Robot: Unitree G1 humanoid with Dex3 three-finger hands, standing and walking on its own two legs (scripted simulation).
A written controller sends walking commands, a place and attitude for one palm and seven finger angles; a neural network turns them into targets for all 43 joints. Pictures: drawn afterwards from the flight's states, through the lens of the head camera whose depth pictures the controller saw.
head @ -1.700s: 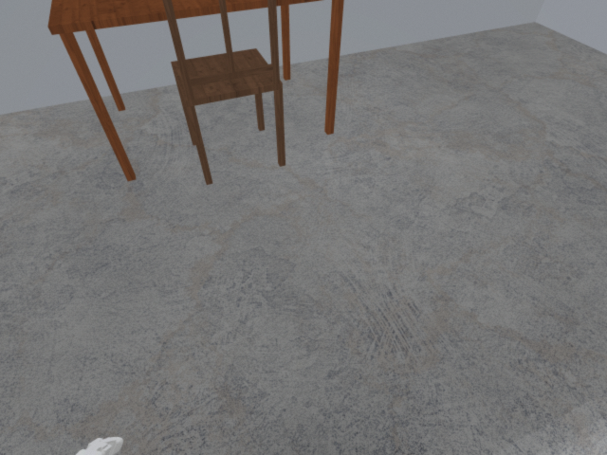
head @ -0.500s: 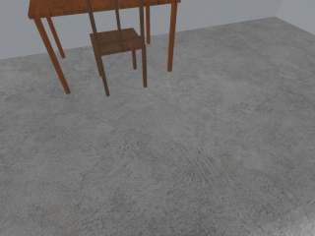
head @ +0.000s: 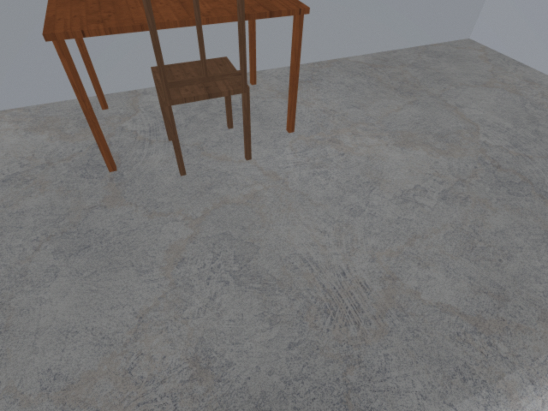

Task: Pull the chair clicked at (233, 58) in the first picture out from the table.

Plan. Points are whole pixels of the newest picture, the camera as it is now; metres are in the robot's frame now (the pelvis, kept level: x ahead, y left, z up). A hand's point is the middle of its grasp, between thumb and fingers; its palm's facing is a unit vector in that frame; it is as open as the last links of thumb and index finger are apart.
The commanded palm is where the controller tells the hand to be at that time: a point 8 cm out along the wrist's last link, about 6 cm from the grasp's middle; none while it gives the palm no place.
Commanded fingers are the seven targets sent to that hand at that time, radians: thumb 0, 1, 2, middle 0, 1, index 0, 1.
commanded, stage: walk to a spot facing it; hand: left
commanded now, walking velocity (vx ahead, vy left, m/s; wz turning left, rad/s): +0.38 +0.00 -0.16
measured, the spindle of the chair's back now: (200, 39) +1.52 +0.41 -0.06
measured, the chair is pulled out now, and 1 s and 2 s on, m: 0.00 0.00 0.00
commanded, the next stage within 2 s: turn to face it in 1.94 s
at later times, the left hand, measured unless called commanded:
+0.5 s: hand (197, 348) +0.27 +0.17 -0.19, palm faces -0.09 -0.97 -0.23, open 7.3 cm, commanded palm none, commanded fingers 0.00 0.90 0.90 -0.20 -0.30 -0.20 -0.30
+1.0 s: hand (205, 287) +0.40 +0.18 -0.18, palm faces -0.04 -0.99 -0.13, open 7.3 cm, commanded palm none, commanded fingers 0.00 0.90 0.90 -0.20 -0.30 -0.20 -0.30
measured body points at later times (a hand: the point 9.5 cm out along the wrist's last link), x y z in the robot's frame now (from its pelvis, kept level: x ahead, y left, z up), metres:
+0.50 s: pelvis +0.16 -0.03 -0.03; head +0.20 -0.03 +0.42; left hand +0.28 +0.22 -0.17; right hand -0.02 -0.21 -0.16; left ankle +0.00 +0.11 -0.70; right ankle +0.24 -0.14 -0.74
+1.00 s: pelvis +0.38 +0.01 +0.00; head +0.39 +0.03 +0.45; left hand +0.41 +0.23 -0.17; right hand +0.37 -0.23 -0.14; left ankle +0.38 +0.09 -0.74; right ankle +0.34 -0.13 -0.65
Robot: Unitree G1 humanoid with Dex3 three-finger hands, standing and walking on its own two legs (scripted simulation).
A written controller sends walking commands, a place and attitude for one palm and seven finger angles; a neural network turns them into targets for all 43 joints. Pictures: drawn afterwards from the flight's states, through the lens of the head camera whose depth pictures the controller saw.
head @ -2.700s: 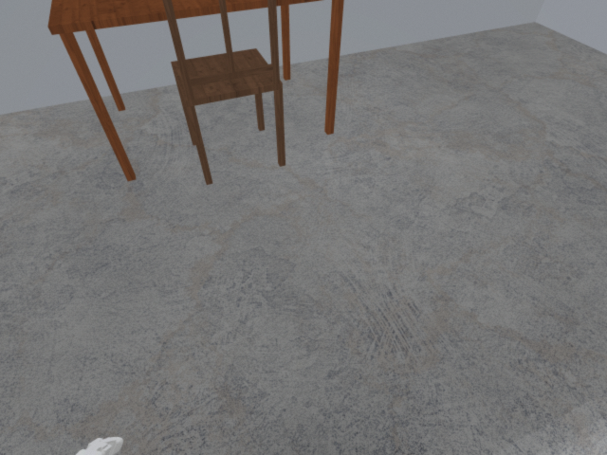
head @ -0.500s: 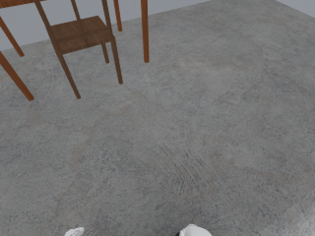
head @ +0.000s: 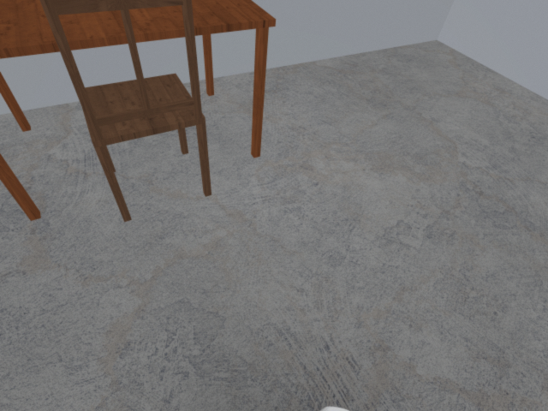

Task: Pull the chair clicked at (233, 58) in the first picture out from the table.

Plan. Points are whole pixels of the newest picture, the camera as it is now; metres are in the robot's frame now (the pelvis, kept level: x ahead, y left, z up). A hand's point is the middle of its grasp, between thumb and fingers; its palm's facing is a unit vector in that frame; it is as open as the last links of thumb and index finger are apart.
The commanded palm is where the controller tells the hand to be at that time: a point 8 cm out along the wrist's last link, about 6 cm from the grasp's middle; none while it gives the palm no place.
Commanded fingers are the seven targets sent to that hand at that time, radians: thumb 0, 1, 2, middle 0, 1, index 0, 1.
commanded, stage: walk to a spot facing it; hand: left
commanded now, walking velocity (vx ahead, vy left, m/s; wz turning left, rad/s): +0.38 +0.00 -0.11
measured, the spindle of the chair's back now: (136, 64) +1.10 +0.51 -0.06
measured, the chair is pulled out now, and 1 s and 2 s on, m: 0.00 0.00 0.00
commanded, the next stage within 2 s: turn to face it in 0.94 s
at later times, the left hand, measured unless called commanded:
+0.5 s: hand (212, 327) +0.30 +0.13 -0.17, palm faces +0.01 -0.98 -0.22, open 7.1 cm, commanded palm none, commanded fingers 0.00 0.90 0.90 -0.20 -0.30 -0.20 -0.30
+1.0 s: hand (197, 257) +0.46 +0.19 -0.18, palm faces +0.05 -0.99 -0.16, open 7.3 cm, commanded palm none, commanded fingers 0.00 0.90 0.90 -0.20 -0.30 -0.20 -0.30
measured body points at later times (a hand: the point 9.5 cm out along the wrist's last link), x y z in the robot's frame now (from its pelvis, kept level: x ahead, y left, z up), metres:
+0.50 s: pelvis +0.23 -0.06 +0.00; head +0.25 -0.06 +0.44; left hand +0.30 +0.18 -0.15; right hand +0.22 -0.28 -0.17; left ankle +0.23 +0.08 -0.66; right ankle +0.26 -0.15 -0.74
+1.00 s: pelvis +0.45 +0.01 +0.00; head +0.46 +0.03 +0.45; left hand +0.45 +0.24 -0.16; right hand +0.47 -0.23 -0.14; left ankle +0.44 +0.08 -0.74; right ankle +0.47 -0.15 -0.65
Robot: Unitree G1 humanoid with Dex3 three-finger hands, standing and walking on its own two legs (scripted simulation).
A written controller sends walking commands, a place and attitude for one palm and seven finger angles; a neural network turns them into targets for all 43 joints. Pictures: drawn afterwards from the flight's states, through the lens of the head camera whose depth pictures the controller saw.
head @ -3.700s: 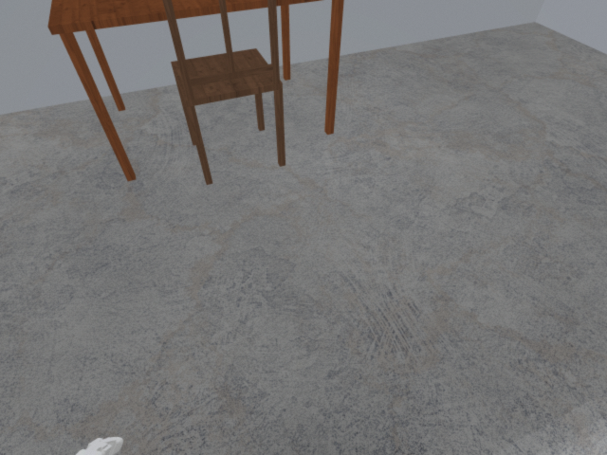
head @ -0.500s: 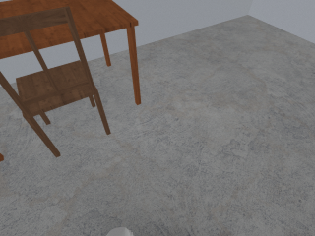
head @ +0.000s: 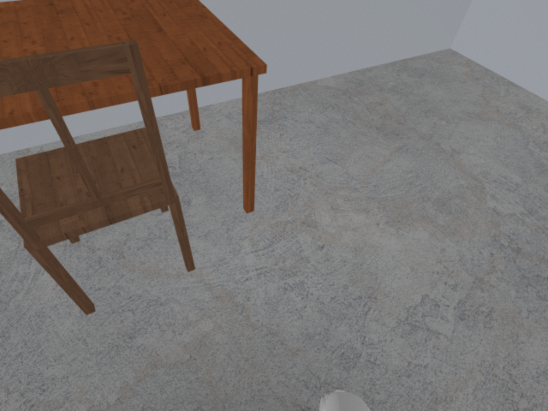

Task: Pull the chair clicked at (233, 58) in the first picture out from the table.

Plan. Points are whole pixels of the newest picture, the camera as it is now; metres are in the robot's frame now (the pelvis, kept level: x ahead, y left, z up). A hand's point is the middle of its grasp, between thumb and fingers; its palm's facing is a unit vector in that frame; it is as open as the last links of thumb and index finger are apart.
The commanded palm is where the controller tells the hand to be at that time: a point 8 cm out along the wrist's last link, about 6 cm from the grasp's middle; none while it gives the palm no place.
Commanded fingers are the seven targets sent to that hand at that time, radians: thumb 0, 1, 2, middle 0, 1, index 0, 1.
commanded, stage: turn to face it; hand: left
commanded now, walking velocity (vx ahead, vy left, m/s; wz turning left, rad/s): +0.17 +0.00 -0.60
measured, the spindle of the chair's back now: (73, 151) +0.63 +0.53 -0.07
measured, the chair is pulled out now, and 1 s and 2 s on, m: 0.00 0.00 0.00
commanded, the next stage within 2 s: take the last steps up to it in 1.14 s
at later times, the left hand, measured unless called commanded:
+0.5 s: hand (193, 368) +0.21 +0.15 -0.17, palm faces +0.14 -0.97 -0.19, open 7.2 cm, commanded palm none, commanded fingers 0.00 0.90 0.90 -0.20 -0.30 -0.20 -0.30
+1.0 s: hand out of the picture +0.11 +0.22 -0.16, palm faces +0.39 -0.87 -0.30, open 7.4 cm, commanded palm none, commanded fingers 0.00 0.90 0.90 -0.20 -0.30 -0.20 -0.30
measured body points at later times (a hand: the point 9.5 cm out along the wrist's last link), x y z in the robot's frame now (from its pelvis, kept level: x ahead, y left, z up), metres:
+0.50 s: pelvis +0.11 -0.03 -0.02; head +0.13 -0.02 +0.43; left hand +0.21 +0.21 -0.16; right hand +0.16 -0.26 -0.17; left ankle +0.10 +0.09 -0.70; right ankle +0.18 -0.15 -0.75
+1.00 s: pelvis +0.13 -0.01 -0.01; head +0.17 +0.00 +0.44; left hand +0.09 +0.27 -0.14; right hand +0.29 -0.22 -0.15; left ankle +0.13 +0.10 -0.75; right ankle +0.17 -0.14 -0.72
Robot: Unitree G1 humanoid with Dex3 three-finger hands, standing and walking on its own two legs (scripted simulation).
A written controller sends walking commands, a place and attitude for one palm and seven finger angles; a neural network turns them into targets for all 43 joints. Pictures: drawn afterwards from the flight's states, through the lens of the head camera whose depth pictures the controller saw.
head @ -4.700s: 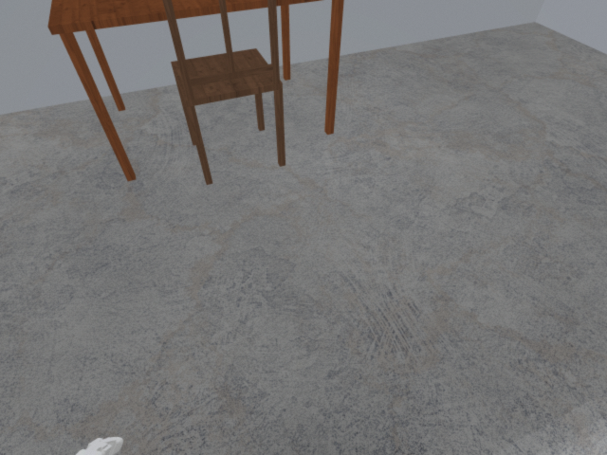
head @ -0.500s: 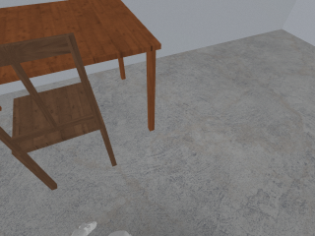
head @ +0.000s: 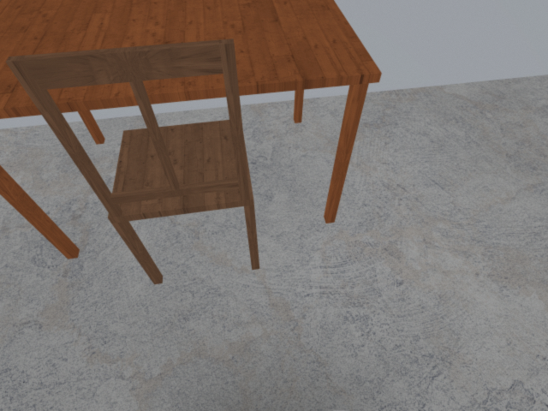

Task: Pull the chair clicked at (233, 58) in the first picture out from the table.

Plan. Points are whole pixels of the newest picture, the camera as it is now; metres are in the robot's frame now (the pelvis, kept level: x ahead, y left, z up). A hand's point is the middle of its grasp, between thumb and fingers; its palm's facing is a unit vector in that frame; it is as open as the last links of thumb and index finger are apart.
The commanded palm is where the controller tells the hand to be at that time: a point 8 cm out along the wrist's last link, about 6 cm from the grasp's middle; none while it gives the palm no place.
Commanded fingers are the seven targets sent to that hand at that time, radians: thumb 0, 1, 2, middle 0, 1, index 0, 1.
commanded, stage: turn to face it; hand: left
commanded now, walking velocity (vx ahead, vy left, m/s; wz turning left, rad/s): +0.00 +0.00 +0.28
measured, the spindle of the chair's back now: (158, 142) +0.67 +0.31 -0.06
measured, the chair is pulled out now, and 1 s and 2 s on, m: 0.00 0.00 0.00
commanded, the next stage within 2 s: take the last steps up to it in 0.14 s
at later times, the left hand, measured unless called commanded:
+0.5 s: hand out of the picture -0.06 +0.19 -0.17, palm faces +0.24 -0.94 -0.22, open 7.3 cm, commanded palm none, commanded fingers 0.00 0.90 0.90 -0.20 -0.30 -0.20 -0.30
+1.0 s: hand (170, 387) +0.18 +0.19 -0.17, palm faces +0.17 -0.96 -0.20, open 7.3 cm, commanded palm none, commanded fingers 0.00 0.90 0.90 -0.20 -0.30 -0.20 -0.30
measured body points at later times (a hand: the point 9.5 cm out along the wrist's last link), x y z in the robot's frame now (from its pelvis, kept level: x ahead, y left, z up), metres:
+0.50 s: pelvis -0.01 +0.00 +0.00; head +0.00 +0.01 +0.45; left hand -0.08 +0.24 -0.16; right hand +0.11 -0.24 -0.14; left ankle -0.07 +0.10 -0.74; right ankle +0.00 -0.13 -0.74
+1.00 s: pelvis +0.12 +0.00 -0.01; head +0.16 -0.01 +0.43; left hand +0.17 +0.24 -0.15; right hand +0.08 -0.23 -0.18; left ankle -0.03 +0.10 -0.67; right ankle +0.19 -0.08 -0.74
